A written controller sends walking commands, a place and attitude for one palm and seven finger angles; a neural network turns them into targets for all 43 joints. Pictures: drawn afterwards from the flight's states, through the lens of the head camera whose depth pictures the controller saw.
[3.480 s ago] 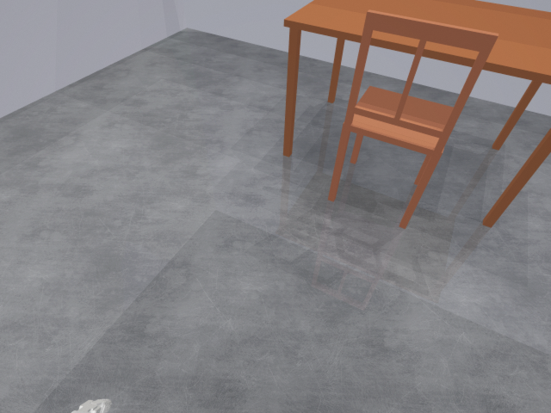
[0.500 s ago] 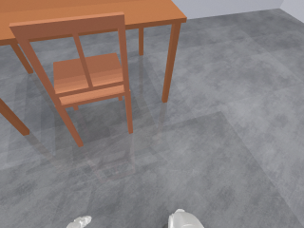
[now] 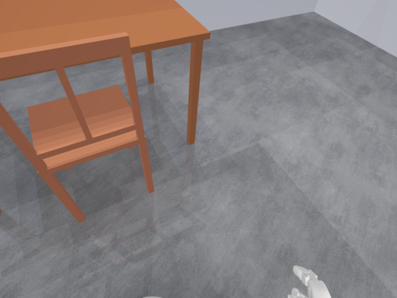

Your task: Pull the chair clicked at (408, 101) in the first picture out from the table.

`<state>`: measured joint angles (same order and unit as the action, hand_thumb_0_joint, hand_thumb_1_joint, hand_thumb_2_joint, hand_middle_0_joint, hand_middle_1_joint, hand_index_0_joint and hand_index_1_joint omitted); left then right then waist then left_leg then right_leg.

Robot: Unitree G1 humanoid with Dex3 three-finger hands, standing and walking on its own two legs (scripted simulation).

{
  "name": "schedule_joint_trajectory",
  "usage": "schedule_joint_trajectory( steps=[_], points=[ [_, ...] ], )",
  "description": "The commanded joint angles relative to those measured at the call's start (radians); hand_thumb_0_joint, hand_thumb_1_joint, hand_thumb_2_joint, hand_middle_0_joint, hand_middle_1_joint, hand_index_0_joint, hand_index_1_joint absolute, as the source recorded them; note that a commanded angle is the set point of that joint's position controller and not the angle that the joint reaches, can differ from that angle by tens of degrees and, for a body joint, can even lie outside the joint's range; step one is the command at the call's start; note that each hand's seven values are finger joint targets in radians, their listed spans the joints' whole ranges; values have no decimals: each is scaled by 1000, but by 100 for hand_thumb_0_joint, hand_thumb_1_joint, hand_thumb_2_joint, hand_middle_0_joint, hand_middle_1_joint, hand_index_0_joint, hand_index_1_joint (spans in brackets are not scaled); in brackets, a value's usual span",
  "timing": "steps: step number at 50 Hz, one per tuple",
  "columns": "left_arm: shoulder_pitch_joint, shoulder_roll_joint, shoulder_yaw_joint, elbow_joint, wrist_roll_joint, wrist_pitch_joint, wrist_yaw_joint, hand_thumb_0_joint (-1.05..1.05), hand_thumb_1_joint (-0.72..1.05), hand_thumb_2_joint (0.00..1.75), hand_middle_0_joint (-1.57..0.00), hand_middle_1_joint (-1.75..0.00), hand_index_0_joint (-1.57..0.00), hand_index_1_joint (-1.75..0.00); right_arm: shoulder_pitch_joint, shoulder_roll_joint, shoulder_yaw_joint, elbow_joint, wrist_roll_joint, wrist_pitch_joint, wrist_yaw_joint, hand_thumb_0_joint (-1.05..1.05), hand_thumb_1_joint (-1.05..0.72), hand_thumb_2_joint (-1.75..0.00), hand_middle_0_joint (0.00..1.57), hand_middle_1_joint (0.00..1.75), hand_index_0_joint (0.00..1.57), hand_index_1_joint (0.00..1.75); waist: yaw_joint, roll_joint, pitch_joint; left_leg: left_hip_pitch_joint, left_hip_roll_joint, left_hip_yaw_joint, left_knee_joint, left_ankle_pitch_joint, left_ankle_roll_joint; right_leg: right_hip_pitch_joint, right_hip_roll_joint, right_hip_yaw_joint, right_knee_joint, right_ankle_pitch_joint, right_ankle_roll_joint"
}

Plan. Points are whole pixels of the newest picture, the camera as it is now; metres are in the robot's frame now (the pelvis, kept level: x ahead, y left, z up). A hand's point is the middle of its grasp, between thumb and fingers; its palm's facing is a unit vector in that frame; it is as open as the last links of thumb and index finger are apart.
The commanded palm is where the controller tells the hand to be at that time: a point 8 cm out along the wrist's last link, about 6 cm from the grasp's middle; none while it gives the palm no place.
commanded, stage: walk to a spot facing it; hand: left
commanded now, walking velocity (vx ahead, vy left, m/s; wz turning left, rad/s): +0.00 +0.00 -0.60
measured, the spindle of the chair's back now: (75, 106) +0.61 +0.46 -0.06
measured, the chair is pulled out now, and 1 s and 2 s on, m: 0.00 0.00 0.00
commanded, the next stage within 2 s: turn to face it in 1.48 s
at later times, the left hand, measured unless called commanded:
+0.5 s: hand (138, 291) +0.15 +0.14 -0.15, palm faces -0.34 -0.90 -0.28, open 7.4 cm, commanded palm none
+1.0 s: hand (139, 296) +0.14 +0.14 -0.17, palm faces -0.44 -0.88 -0.17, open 7.4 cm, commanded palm none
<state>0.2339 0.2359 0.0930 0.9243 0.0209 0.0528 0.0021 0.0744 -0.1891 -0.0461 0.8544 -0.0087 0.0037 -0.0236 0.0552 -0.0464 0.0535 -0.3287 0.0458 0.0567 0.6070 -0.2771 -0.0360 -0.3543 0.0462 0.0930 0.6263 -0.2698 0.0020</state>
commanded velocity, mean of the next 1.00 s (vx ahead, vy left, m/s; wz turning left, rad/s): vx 0.13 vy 0.00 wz -0.56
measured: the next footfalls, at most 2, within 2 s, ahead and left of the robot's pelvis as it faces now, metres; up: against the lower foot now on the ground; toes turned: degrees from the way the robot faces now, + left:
right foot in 0.46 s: -0.02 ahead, -0.12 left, +0.00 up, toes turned -26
left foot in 1.02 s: +0.21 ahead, +0.01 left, +0.00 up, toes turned -30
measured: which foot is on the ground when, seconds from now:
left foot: down 0.00-0.46, up 0.48-1.00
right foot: down 0.00-0.00, up 0.02-0.44, down 0.46-1.00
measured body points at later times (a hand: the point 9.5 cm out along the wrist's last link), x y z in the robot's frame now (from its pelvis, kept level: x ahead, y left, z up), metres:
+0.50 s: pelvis -0.02 -0.02 +0.00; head +0.01 -0.05 +0.44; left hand +0.17 +0.19 -0.13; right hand -0.10 -0.26 -0.16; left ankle +0.02 +0.12 -0.71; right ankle -0.06 -0.10 -0.73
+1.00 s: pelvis +0.07 -0.03 +0.01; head +0.09 -0.02 +0.46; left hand +0.17 +0.19 -0.15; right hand +0.05 -0.31 -0.11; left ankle +0.17 +0.04 -0.72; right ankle -0.06 -0.10 -0.72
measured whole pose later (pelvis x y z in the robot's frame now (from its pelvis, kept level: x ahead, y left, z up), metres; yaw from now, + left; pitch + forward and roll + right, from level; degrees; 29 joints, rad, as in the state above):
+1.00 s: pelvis +0.07 -0.03 +0.01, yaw -34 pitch +0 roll -1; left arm 0.39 0.19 0.06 1.01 0.03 -0.01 -0.01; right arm 0.14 -0.21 -0.05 0.89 -0.02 -0.01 0.01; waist 0.07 -0.02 0.02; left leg -0.37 0.04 0.06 0.62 -0.30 -0.06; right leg -0.12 0.06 0.12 0.46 -0.35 -0.01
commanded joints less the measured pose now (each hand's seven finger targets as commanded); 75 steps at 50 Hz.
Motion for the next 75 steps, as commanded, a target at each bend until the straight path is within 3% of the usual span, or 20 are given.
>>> schedule_joint_trajectory(
  steps=[1, 3, 6, 13, 20, 22, 23, 24, 25, 30, 41, 46, 49, 50, 51, 52, 55, 59, 67, 75],
  points=[
    [17, 99, 20, -108, -1, -19, -5, 0, 90, 90, -20, -30, -20, -30, 160, -256, -49, -54, -14, -3, -8, 0, -90, -90, 20, 30, 20, 30, -75, 264, -154, 256, 479, -382, -295, 290, 193, -250, -42, -7, 485, -332, 33],
    [15, 116, 40, -77, 8, -6, -17, 0, 90, 90, -20, -30, -20, -30, 37, -174, -28, -74, -16, -9, -16, 0, -90, -90, 20, 30, 20, 30, -32, 245, -31, 107, 344, -201, -335, 200, 153, -240, -55, -21, 604, -206, 52],
    [44, 85, 33, -64, 3, 0, -30, 0, 90, 90, -20, -30, -20, -30, 41, -147, -19, -68, -12, -12, -15, 0, -90, -90, 20, 30, 20, 30, -21, 216, -31, 138, 259, -26, -311, 255, 118, -243, -69, -69, 661, -98, 68],
    [-40, 52, 21, -97, -1, 15, -33, 0, 90, 90, -20, -30, -20, -30, 165, -172, -46, -20, -13, -7, -6, 0, -90, -90, 20, 30, 20, 30, -77, 213, -28, 224, 330, 6, -335, 129, 167, -226, -124, -126, 426, -131, 78],
    [-50, 33, 3, -101, -4, -16, -25, 0, 90, 90, -20, -30, -20, -30, 212, -214, -73, 22, -20, 0, 11, 0, -90, -90, 20, 30, 20, 30, -87, 259, -101, 238, 353, 126, -161, 372, 132, -4, -78, -213, 39, -129, 33],
    [29, 92, 16, -80, -1, -34, -15, 0, 90, 90, -20, -30, -20, -30, 216, -194, -69, 17, -10, 3, 19, 0, -90, -90, 20, 30, 20, 30, -33, 127, -153, 95, 309, 195, 54, 274, 35, 241, -114, -157, -198, 106, -7],
    [75, 222, 39, -68, 12, -48, 2, 0, 90, 90, -20, -30, -20, -30, 211, -110, -47, -19, -5, 11, 24, 0, -90, -90, 20, 30, 20, 30, -4, -238, -153, -205, 170, 233, 282, -216, -38, 408, -374, 214, -310, 338, -106],
    [121, 282, 50, -58, -5, -40, 15, 0, 90, 90, -20, -30, -20, -30, 131, -101, -32, -59, -9, 21, 17, 0, -90, -90, 20, 30, 20, 30, 35, -267, -161, -290, 99, 89, 467, -382, -46, 357, -475, 320, -289, 591, -195],
    [111, 253, 44, -58, -8, -36, 19, 0, 90, 90, -20, -30, -20, -30, 136, -111, -34, -59, -6, 27, 11, 0, -90, -90, 20, 30, 20, 30, 15, -163, -160, -301, 114, 2, 539, -323, -35, 341, -446, 237, -287, 468, -219],
    [-14, 140, 14, -72, -13, -58, 12, 0, 90, 90, -20, -30, -20, -30, 130, -134, -43, -4, -25, 25, 25, 0, -90, -90, 20, 30, 20, 30, -43, -90, -43, -287, 107, -8, 513, -61, -64, 230, -271, 122, -345, 212, -150],
    [115, 144, 12, -17, 0, -96, 3, 0, 90, 90, -20, -30, -20, -30, 14, -120, -39, -45, -20, -13, 38, 0, -90, -90, 20, 30, 20, 30, -4, -71, -10, -326, 63, -30, 303, -48, -54, 308, -278, 269, -394, 44, -205],
    [118, 146, 12, -1, 4, -93, 7, 0, 90, 90, -20, -30, -20, -30, -13, -99, -28, -64, -8, -34, 33, 0, -90, -90, 20, 30, 20, 30, -5, -84, -1, -144, 13, -17, 103, -94, -29, 231, -266, 292, -329, 200, -195],
    [55, 133, 14, -8, -6, -84, 2, 0, 90, 90, -20, -30, -20, -30, 166, -127, -31, -5, -6, -48, 12, 0, -90, -90, 20, 30, 20, 30, -95, -35, -33, 238, -9, 3, -160, 50, -12, 22, -154, 216, -162, 169, -118],
    [65, 81, 7, -19, -16, -81, -5, 0, 90, 90, -20, -30, -20, -30, 283, -209, -48, 29, -14, -58, -2, 0, -90, -90, 20, 30, 20, 30, -137, 133, -108, 437, 152, -165, -244, -39, 23, -114, -47, 130, 58, 46, -73],
    [90, 30, -3, -35, -22, -83, -15, 0, 90, 90, -20, -30, -20, -30, 371, -310, -69, 36, -19, -55, -1, 0, -90, -90, 20, 30, 20, 30, -151, 409, -178, 520, 451, -481, -338, -79, 112, -287, 33, -35, 373, -318, -11],
    [69, 68, 7, -34, -8, -77, -14, 0, 90, 90, -20, -30, -20, -30, 340, -292, -58, 21, -17, -41, 1, 0, -90, -90, 20, 30, 20, 30, -144, 295, -105, 364, 497, -524, -401, -191, 168, -295, -30, -27, 509, -325, -5],
    [83, 57, 19, 9, 10, -50, -35, 0, 90, 90, -20, -30, -20, -30, 142, -147, -16, -19, -14, -44, -4, 0, -90, -90, 20, 30, 20, 30, -51, 179, 59, 96, 341, -215, -432, -110, 110, -246, -110, -63, 595, -122, 14],
    [120, 20, 14, 22, 3, -22, -31, 0, 90, 90, -20, -30, -20, -30, 193, -113, -8, 18, -6, -56, -16, 0, -90, -90, 20, 30, 20, 30, -31, 194, -28, 184, 286, 18, -331, 446, 102, -220, -114, -90, 611, -31, 50],
    [-41, -4, 4, -41, 8, 0, -30, 0, 90, 90, -20, -30, -20, -30, 279, -117, -27, 69, -12, -41, -15, 0, -90, -90, 20, 30, 20, 30, -70, 192, -21, 306, 308, 120, -268, 620, 143, -285, -133, -153, 441, -1, 69],
    [-154, 11, -8, -98, 7, -22, -23, 0, 90, 90, -20, -30, -20, -30, 311, -172, -52, 91, -20, -18, 0, 0, -90, -90, 20, 30, 20, 30, -95, 230, -35, 352, 354, 194, -136, 772, 131, -124, -86, -227, 118, -111, 14]
  ],
)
